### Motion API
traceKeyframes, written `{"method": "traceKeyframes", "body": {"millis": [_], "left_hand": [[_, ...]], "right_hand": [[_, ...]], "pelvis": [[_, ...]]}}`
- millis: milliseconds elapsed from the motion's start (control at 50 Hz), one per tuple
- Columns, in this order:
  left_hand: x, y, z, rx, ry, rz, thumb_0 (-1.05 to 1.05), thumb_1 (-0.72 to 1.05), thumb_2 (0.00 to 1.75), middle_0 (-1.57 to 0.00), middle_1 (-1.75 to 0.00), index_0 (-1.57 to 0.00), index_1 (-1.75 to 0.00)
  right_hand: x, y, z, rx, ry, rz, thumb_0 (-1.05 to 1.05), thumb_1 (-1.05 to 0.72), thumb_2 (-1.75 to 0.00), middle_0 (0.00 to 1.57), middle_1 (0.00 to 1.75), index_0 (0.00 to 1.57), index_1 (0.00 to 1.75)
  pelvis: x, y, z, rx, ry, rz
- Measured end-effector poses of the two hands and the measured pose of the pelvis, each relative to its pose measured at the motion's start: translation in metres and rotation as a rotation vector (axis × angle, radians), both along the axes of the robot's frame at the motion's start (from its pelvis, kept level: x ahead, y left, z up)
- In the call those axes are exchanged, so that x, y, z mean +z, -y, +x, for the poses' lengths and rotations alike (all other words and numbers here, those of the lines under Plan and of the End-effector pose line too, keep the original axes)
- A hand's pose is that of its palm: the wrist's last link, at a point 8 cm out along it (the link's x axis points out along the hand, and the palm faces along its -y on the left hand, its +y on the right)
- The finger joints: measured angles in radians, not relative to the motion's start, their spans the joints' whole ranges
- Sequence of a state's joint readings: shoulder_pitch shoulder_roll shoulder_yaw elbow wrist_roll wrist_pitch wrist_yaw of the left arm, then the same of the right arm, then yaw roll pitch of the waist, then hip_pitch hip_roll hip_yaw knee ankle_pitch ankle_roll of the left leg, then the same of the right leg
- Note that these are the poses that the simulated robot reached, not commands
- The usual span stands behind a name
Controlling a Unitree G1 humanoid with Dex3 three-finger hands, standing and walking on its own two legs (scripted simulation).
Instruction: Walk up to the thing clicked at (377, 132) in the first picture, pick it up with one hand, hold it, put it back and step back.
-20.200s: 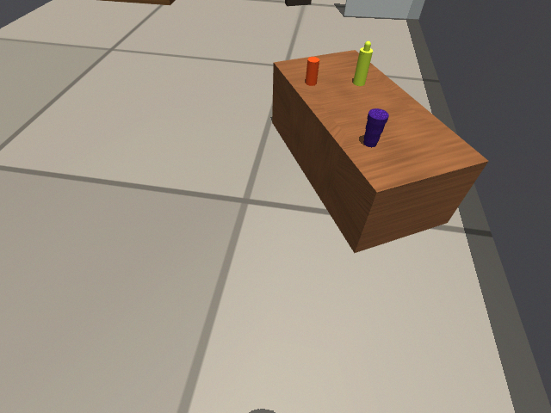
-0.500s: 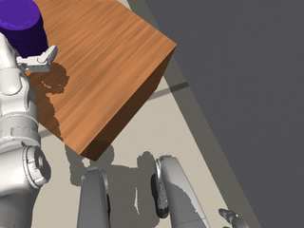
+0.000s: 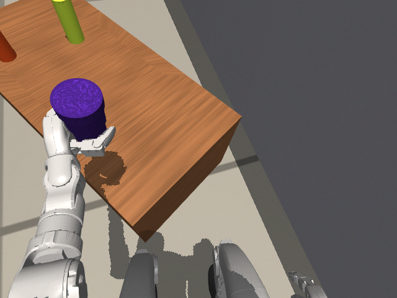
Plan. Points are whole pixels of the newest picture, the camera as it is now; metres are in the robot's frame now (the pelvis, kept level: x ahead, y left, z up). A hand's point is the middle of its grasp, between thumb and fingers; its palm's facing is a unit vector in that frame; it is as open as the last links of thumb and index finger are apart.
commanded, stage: lift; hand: left
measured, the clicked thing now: (86, 120) +0.44 +0.19 +0.06
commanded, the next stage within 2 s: hold in 0.94 s
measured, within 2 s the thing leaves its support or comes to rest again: neither
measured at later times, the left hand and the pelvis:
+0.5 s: hand (86, 129) +0.40 +0.17 +0.09, palm faces +0.21 -0.98 -0.01, open 8.6 cm; pelvis +0.02 +0.00 +0.05, yaw +1 degrees
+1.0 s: hand (83, 129) +0.38 +0.17 +0.12, palm faces +0.20 -0.98 -0.01, open 8.6 cm; pelvis +0.03 -0.01 +0.07, yaw +1 degrees
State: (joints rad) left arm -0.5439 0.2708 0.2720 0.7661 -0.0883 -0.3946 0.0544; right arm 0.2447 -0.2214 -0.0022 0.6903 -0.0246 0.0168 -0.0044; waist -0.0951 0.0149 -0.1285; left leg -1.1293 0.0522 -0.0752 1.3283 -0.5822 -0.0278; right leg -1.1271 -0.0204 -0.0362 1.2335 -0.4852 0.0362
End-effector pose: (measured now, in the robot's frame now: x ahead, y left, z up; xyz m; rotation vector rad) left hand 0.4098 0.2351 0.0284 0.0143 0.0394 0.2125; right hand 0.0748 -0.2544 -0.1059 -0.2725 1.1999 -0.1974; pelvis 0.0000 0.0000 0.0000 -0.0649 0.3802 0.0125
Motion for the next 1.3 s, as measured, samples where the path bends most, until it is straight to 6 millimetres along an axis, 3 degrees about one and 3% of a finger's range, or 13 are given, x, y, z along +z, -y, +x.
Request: {"method": "traceKeyframes", "body": {"millis": [180,400,740,1300], "left_hand": [[0.026,0.002,-0.026,0.001,0.006,-0.001,-0.01,-0.21,1.09,-0.80,-1.07,-0.80,-1.03],[0.053,0.010,-0.038,-0.005,0.013,0.000,-0.01,-0.21,1.09,-0.80,-1.07,-0.80,-1.03],[0.076,0.016,-0.049,-0.006,0.017,-0.005,-0.01,-0.21,1.09,-0.80,-1.07,-0.80,-1.03],[0.096,0.016,-0.067,-0.006,0.028,-0.006,-0.01,-0.21,1.09,-0.80,-1.07,-0.80,-1.04]], "right_hand": [[0.025,-0.004,0.031,0.045,0.079,0.011,0.01,-0.92,-0.90,0.20,0.30,0.20,0.30],[0.046,-0.011,0.054,0.059,0.138,0.033,0.01,-0.92,-0.90,0.20,0.30,0.20,0.30],[0.065,-0.007,0.064,0.046,0.161,0.045,0.01,-0.92,-0.89,0.20,0.30,0.20,0.30],[0.083,-0.006,0.079,0.057,0.221,0.058,0.01,-0.92,-0.89,0.20,0.30,0.20,0.30]], "pelvis": [[0.023,0.001,0.005,0.009,0.065,0.010],[0.044,0.004,0.016,0.012,0.122,0.020],[0.063,0.007,0.028,0.009,0.179,0.032],[0.077,0.010,0.030,0.010,0.239,0.040]]}}
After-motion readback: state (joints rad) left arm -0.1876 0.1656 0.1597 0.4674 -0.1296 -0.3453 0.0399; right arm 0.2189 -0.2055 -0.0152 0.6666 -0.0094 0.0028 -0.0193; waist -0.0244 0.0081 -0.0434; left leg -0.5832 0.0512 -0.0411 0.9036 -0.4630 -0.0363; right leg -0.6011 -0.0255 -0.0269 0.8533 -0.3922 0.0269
